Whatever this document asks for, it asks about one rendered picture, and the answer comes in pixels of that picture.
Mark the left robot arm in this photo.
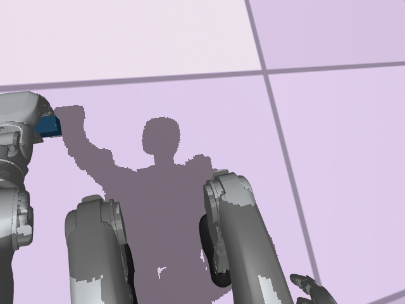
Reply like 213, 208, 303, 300
0, 122, 34, 304

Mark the left robot hand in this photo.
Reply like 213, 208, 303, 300
0, 91, 54, 144

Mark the right robot hand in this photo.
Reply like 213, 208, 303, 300
290, 274, 337, 304

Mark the left robot foot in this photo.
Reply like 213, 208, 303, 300
124, 243, 138, 304

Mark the right robot foot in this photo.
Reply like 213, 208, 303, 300
199, 214, 231, 288

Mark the small box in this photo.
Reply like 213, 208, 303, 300
34, 115, 62, 138

